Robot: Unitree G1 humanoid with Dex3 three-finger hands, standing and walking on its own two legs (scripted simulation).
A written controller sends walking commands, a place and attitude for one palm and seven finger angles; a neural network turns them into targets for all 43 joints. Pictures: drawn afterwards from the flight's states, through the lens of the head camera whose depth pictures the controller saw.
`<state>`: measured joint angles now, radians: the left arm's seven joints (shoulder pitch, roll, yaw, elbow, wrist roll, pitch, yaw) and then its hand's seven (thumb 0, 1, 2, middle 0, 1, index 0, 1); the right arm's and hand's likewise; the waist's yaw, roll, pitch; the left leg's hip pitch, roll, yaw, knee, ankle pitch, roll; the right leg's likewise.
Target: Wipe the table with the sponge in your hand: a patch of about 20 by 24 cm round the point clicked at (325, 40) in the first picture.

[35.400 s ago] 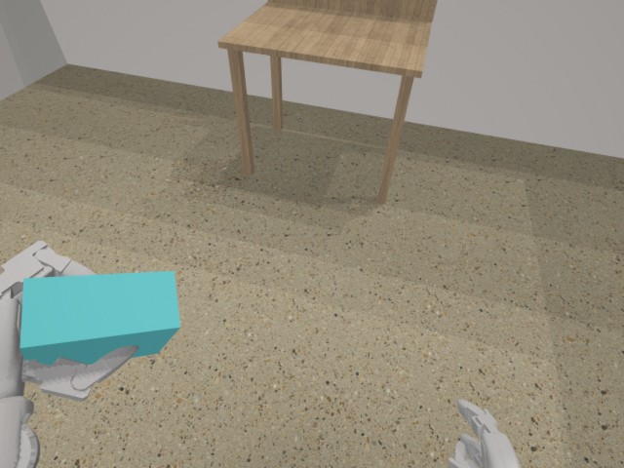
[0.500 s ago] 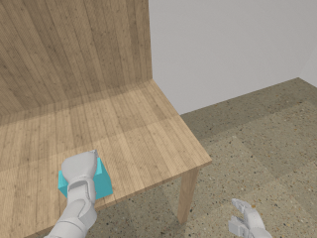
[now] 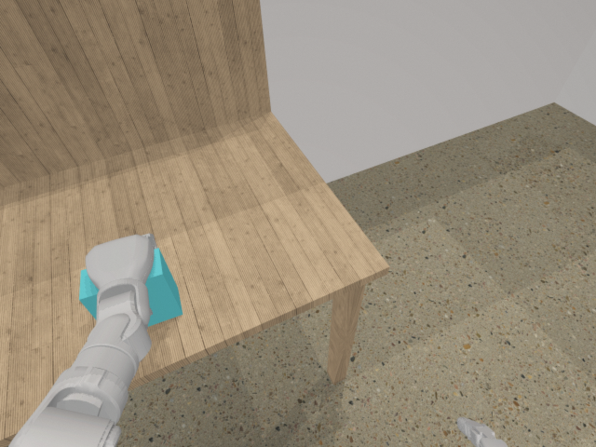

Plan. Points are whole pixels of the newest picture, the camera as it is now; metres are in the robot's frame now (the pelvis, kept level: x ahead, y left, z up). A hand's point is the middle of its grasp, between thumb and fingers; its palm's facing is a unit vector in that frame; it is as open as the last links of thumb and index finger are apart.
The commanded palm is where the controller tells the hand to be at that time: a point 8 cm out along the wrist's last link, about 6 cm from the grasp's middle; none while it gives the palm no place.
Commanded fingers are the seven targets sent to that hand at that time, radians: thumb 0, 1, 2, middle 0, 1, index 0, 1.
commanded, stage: wipe forward along the middle lane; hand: left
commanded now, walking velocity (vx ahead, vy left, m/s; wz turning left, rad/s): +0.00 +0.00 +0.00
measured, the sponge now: (139, 300) +0.34 +0.28 -0.04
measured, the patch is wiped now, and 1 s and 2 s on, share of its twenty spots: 1.00 1.00 1.00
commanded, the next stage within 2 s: slide back across to the first lane in 0.96 s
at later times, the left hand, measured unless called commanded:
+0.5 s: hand (128, 255) +0.40 +0.30 +0.00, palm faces -0.11 +0.00 -0.99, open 9.4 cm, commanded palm +0.39 +0.30 +0.02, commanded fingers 0.00 0.10 1.30 -1.20 -1.60 -1.20 -1.60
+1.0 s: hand (119, 231) +0.45 +0.34 +0.00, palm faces -0.12 +0.00 -0.99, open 9.4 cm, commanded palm +0.44 +0.32 +0.03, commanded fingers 0.00 0.10 1.30 -1.20 -1.60 -1.20 -1.60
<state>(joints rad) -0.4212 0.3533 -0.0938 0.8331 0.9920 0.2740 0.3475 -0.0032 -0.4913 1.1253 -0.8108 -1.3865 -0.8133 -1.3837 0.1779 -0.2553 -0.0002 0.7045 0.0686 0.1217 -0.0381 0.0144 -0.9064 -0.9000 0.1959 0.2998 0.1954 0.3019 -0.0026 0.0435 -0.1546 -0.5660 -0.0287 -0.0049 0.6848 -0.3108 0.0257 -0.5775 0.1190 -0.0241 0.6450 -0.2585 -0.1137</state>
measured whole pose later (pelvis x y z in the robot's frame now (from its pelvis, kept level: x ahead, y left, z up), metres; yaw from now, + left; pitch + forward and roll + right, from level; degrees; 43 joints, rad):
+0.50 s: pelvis +0.00 +0.00 -0.01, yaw +0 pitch +16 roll -1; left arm -0.65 0.47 -0.03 1.08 1.00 0.20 0.35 0.01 -0.51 1.15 -0.82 -1.38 -0.83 -1.38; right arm 0.22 -0.27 0.01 0.71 0.07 0.09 -0.02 0.01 -0.91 -0.90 0.20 0.30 0.20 0.30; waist -0.05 0.04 -0.16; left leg -0.71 -0.02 -0.02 0.77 -0.34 0.03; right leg -0.70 0.13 -0.05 0.70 -0.27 -0.11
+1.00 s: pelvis +0.00 +0.03 -0.02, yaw +0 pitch +20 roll -3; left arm -0.84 0.53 -0.02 1.23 1.04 0.19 0.34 0.01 -0.52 1.15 -0.83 -1.38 -0.83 -1.38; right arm 0.28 -0.25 0.02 0.72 0.06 0.08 0.00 0.01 -0.91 -0.90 0.20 0.30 0.20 0.30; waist -0.10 0.04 -0.18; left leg -0.81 -0.03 -0.01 0.82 -0.36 0.06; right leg -0.79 0.12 -0.04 0.72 -0.28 -0.07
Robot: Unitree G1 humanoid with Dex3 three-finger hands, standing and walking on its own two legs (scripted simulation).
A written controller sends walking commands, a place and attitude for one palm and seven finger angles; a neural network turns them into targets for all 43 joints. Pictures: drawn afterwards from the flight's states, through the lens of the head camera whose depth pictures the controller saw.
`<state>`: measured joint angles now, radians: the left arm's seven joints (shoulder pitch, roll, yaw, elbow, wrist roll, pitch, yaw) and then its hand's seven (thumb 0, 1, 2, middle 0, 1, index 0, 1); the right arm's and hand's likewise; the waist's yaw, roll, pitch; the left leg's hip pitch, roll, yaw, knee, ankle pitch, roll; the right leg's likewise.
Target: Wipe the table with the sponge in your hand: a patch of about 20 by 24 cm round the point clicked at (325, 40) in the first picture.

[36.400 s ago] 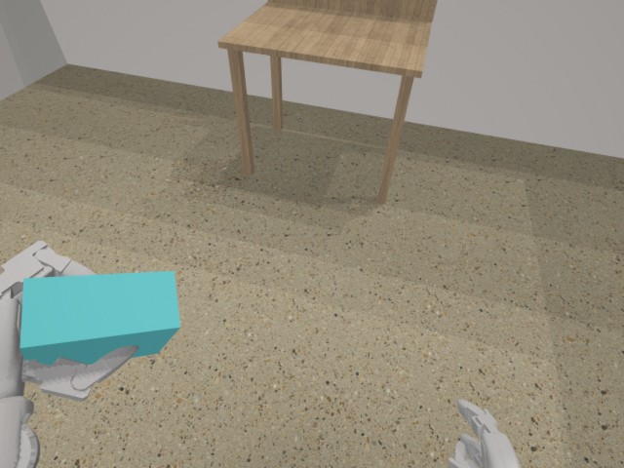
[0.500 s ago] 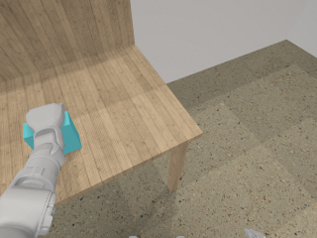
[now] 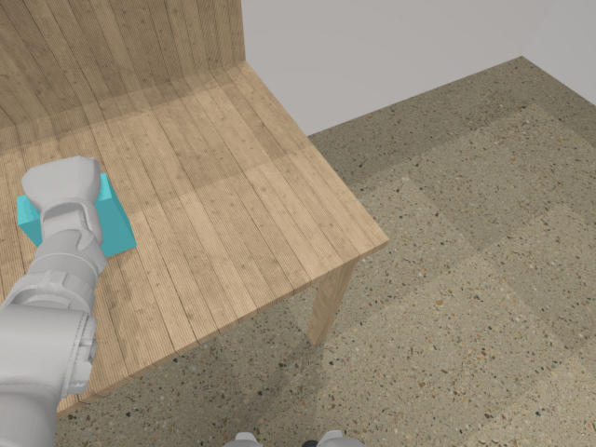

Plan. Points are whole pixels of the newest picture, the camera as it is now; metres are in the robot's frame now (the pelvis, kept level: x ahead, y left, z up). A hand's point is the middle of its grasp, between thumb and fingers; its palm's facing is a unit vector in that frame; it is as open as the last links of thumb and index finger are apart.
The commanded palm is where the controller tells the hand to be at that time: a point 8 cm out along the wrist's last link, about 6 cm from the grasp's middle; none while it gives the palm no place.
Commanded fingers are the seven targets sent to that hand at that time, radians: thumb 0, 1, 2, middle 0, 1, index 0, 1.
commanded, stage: slide back across to the first lane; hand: left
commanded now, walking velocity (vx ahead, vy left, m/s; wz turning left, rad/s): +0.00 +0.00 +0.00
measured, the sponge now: (87, 231) +0.43 +0.31 -0.02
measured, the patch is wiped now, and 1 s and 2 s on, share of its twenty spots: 1.00 1.00 1.00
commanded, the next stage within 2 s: wipe back along the first lane in 0.72 s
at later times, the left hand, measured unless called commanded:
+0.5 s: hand (59, 201) +0.46 +0.34 +0.02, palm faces -0.10 -0.04 -0.99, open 9.4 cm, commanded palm +0.42 +0.34 +0.06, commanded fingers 0.00 0.10 1.30 -1.20 -1.60 -1.20 -1.60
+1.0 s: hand (27, 222) +0.42 +0.37 +0.02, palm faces -0.07 -0.03 -1.00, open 9.4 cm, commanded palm +0.38 +0.35 +0.05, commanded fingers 0.00 0.10 1.30 -1.20 -1.60 -1.20 -1.60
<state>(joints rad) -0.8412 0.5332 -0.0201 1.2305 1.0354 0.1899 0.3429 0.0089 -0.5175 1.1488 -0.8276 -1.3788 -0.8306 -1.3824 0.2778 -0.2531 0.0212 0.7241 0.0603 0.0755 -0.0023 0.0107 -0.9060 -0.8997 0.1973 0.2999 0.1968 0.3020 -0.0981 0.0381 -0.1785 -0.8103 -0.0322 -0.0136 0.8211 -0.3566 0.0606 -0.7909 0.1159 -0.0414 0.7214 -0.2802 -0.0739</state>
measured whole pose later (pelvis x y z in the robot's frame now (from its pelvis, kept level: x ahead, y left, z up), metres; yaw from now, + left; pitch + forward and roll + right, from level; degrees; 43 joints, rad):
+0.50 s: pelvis +0.02 +0.03 +0.01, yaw -1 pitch +18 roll -3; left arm -0.75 0.53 0.04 1.16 1.05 0.16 0.34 0.00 -0.51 1.15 -0.82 -1.38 -0.82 -1.39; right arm 0.29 -0.25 0.01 0.71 0.06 0.11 0.02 0.01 -0.91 -0.90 0.20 0.30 0.20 0.30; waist -0.09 0.03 -0.17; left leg -0.70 -0.05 0.01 0.74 -0.36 0.10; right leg -0.68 0.10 0.00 0.64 -0.28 -0.04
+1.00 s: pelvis +0.05 +0.04 +0.02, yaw +0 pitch +16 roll -4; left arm -0.52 0.51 0.00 0.90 1.03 0.15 0.32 0.00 -0.47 1.12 -0.79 -1.40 -0.79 -1.40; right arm 0.23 -0.25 -0.02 0.69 0.05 0.17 0.04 0.01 -0.91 -0.90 0.20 0.30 0.20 0.30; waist -0.02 0.04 -0.17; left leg -0.60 -0.07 -0.01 0.70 -0.38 0.11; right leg -0.56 0.08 -0.02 0.59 -0.30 -0.02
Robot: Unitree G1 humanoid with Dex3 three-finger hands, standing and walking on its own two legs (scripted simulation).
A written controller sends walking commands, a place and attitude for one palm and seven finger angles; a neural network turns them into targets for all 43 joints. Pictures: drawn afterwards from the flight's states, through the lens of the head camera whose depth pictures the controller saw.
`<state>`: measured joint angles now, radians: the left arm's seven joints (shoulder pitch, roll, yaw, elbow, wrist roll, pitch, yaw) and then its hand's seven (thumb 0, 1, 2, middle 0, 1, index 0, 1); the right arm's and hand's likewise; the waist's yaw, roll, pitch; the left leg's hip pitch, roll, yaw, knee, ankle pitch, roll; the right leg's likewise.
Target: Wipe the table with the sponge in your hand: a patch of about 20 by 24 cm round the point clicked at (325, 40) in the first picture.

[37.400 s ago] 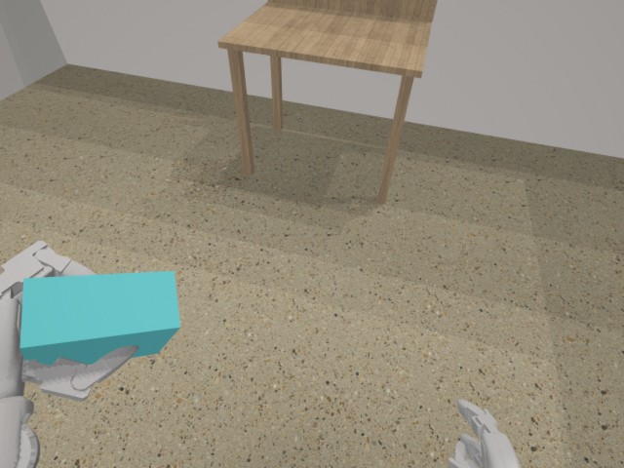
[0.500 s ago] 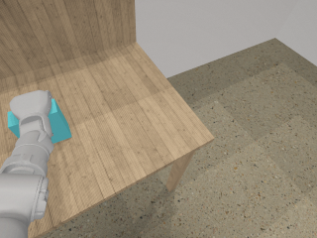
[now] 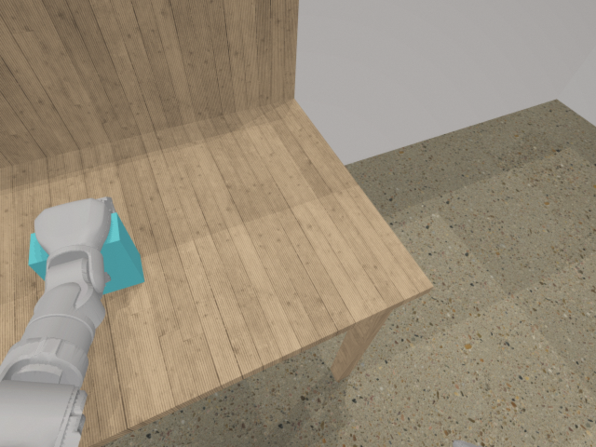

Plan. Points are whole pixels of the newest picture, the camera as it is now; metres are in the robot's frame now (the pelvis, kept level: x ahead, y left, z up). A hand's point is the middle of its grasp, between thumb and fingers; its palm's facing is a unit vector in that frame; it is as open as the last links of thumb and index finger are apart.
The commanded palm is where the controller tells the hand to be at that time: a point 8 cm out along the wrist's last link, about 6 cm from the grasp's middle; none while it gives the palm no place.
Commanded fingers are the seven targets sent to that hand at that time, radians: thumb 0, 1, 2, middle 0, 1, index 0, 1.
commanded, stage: wipe back along the first lane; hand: left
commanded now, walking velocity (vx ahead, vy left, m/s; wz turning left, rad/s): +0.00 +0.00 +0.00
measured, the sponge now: (97, 266) +0.37 +0.33 -0.04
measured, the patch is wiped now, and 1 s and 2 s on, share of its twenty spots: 1.00 1.00 1.00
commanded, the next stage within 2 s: lift the sponge slowly off the table in 1.54 s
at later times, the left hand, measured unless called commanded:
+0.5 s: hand (91, 275) +0.34 +0.31 +0.00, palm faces -0.06 -0.02 -1.00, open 9.4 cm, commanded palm +0.29 +0.28 +0.03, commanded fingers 0.00 0.10 1.30 -1.20 -1.60 -1.20 -1.60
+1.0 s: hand (95, 307) +0.29 +0.29 +0.00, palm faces -0.04 -0.05 -1.00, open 9.4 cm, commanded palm +0.24 +0.27 +0.03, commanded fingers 0.00 0.10 1.30 -1.20 -1.60 -1.20 -1.60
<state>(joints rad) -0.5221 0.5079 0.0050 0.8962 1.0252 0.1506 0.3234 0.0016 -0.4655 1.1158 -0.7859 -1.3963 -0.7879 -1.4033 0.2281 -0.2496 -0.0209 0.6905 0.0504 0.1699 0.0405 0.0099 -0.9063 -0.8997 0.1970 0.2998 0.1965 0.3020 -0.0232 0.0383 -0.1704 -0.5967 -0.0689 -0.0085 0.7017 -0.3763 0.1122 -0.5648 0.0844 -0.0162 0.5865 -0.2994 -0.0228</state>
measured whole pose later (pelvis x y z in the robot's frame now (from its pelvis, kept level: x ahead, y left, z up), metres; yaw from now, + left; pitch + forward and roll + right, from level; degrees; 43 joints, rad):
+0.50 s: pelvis -0.01 -0.01 +0.00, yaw +0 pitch +13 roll -3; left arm -0.36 0.46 -0.05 0.73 0.99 0.22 0.33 0.00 -0.44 1.10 -0.76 -1.41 -0.77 -1.42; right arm 0.22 -0.25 -0.01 0.67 0.07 0.18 0.02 0.01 -0.91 -0.90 0.20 0.30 0.20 0.30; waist 0.00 0.05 -0.17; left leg -0.54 -0.07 0.00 0.69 -0.37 0.11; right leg -0.52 0.08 -0.01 0.59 -0.30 -0.03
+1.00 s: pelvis +0.00 -0.01 +0.01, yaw +0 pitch +10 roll -3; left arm -0.12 0.41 -0.07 0.48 0.98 0.28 0.32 0.01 -0.43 1.10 -0.75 -1.42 -0.76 -1.42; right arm 0.15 -0.25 0.01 0.63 0.07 0.15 0.01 0.01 -0.91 -0.90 0.20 0.30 0.20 0.30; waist 0.04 0.05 -0.17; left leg -0.45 -0.07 0.00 0.65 -0.37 0.10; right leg -0.44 0.09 0.00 0.57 -0.31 -0.04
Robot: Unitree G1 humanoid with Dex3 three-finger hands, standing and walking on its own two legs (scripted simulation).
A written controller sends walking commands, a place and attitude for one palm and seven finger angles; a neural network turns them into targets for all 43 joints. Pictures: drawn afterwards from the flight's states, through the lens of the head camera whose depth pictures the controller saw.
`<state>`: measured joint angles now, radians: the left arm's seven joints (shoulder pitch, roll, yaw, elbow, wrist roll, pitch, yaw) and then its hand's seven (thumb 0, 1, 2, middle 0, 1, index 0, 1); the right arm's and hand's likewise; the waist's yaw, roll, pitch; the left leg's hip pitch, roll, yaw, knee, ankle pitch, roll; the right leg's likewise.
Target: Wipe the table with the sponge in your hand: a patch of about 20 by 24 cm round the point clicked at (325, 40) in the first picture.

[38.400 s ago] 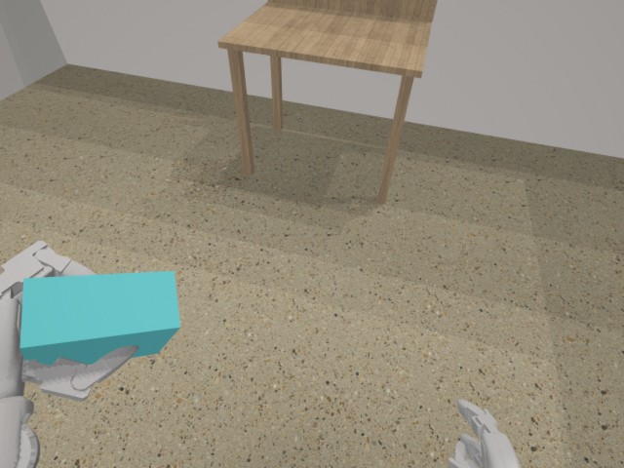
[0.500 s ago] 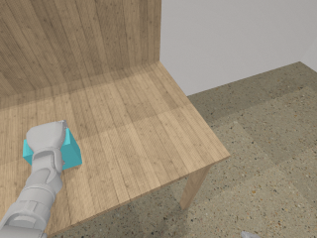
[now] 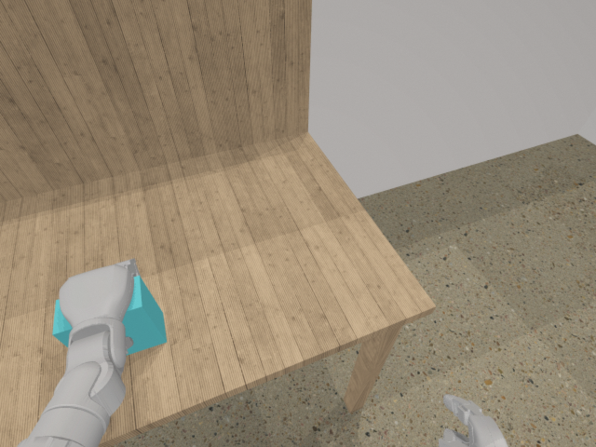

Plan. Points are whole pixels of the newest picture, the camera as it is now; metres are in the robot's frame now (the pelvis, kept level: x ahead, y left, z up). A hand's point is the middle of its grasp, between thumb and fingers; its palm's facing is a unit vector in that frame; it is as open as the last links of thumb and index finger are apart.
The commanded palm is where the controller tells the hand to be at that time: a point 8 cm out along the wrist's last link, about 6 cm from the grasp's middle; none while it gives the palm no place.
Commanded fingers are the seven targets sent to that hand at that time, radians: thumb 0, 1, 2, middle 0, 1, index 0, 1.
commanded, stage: wipe back along the first lane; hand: left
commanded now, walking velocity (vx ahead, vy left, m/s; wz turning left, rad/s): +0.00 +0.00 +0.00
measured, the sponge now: (120, 328) +0.28 +0.31 -0.05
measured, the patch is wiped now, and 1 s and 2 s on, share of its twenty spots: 1.00 1.00 1.00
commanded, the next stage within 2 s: lift the sponge slowly off the table in 0.54 s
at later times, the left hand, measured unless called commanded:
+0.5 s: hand (120, 348) +0.24 +0.27 -0.01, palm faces -0.03 -0.06 -1.00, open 9.4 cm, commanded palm +0.18 +0.25 +0.02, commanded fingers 0.00 0.10 1.30 -1.20 -1.60 -1.20 -1.60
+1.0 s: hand (121, 365) +0.22 +0.26 +0.00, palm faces -0.05 -0.09 -0.99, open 9.4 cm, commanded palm +0.18 +0.25 +0.04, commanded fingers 0.00 0.10 1.30 -1.20 -1.60 -1.20 -1.60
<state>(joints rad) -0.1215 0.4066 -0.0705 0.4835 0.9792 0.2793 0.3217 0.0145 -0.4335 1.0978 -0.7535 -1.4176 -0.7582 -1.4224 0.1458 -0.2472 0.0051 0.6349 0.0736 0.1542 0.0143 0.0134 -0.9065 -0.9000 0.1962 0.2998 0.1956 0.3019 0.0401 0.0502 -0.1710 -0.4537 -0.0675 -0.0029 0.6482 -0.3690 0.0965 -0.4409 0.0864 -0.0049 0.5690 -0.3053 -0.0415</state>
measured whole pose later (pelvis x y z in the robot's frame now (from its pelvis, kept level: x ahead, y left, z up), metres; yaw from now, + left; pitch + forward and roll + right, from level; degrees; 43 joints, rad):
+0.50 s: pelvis -0.01 +0.00 +0.00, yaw +0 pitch +7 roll -2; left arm 0.05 0.34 -0.13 0.31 1.00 0.34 0.33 0.03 -0.43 1.10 -0.74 -1.43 -0.75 -1.43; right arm 0.11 -0.23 0.01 0.63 0.07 0.14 0.02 0.02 -0.91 -0.90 0.20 0.30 0.20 0.30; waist 0.07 0.06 -0.16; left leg -0.40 -0.07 0.01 0.64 -0.36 0.09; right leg -0.40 0.08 0.00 0.58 -0.30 -0.05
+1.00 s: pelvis -0.02 -0.01 +0.01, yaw +0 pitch +5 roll -1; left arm 0.11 0.35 -0.12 0.26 0.98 0.32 0.30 0.03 -0.43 1.09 -0.75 -1.43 -0.76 -1.43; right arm 0.09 -0.24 0.00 0.65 0.06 0.13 0.00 0.02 -0.91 -0.90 0.20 0.30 0.19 0.30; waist 0.07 0.06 -0.13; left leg -0.34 -0.06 0.01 0.59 -0.33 0.08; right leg -0.35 0.09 0.01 0.54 -0.28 -0.06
